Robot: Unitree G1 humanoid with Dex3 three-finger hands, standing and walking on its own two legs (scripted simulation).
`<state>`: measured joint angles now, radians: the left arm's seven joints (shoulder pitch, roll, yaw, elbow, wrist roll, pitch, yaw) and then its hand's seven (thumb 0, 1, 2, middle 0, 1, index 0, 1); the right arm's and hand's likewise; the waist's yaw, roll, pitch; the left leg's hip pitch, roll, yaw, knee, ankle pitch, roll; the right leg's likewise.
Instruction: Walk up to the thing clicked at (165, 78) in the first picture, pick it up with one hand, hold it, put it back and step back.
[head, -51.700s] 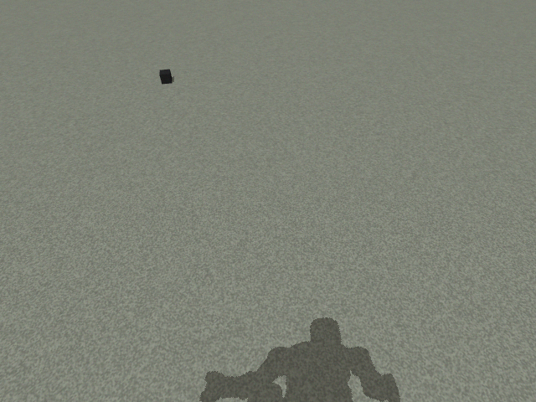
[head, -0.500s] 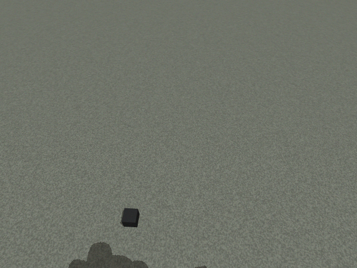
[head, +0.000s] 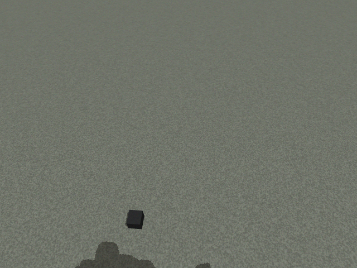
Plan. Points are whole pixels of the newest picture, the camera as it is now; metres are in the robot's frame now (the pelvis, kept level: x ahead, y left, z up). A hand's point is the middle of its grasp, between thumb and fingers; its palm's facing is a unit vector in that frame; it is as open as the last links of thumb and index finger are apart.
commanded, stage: walk up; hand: left
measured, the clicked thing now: (135, 219) +0.50 +0.26 -0.74
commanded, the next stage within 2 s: none
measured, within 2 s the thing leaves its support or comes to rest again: neither
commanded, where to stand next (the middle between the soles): +0.11 +0.02 m, yaw +0 degrees
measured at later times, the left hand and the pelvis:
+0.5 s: hand out of the picture +0.09 +0.34 -0.17, palm faces -0.02 -0.92 -0.39, open 7.4 cm; pelvis +0.07 +0.06 -0.01, yaw +1 degrees
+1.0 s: hand (84, 266) +0.17 +0.26 -0.17, palm faces -0.10 -0.91 -0.40, open 7.4 cm; pelvis +0.07 +0.00 -0.03, yaw -3 degrees
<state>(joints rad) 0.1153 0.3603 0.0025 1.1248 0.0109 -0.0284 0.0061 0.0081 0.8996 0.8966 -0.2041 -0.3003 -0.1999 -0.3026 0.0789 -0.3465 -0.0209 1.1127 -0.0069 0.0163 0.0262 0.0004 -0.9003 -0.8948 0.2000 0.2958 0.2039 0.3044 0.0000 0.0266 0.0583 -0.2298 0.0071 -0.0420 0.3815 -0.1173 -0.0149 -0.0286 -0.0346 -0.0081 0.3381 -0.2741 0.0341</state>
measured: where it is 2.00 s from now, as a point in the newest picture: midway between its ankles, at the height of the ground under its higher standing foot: outside the picture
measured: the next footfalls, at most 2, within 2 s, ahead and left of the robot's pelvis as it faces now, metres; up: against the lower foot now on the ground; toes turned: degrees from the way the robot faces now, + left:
left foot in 0.38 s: +0.17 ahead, +0.16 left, +0.00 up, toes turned +2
right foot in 0.90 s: +0.13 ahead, -0.11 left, +0.00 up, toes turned +1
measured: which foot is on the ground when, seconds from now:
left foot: down 0.00-0.20, up 0.22-0.36, down 0.38-0.92, up 0.94-1.00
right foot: down 0.00-0.40, up 0.42-0.88, down 0.90-1.00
